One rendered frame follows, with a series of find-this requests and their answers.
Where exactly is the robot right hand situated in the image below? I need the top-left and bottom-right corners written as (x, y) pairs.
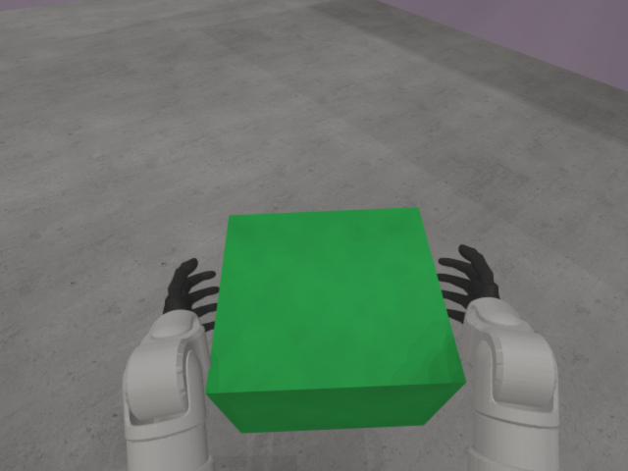
top-left (437, 244), bottom-right (500, 324)

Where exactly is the carton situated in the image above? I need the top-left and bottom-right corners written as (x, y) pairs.
top-left (206, 207), bottom-right (466, 434)

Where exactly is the right robot forearm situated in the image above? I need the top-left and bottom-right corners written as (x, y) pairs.
top-left (460, 297), bottom-right (565, 471)

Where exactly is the robot left hand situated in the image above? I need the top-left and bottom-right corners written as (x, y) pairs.
top-left (163, 258), bottom-right (219, 333)

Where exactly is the left robot forearm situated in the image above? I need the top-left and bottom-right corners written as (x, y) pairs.
top-left (123, 310), bottom-right (216, 471)

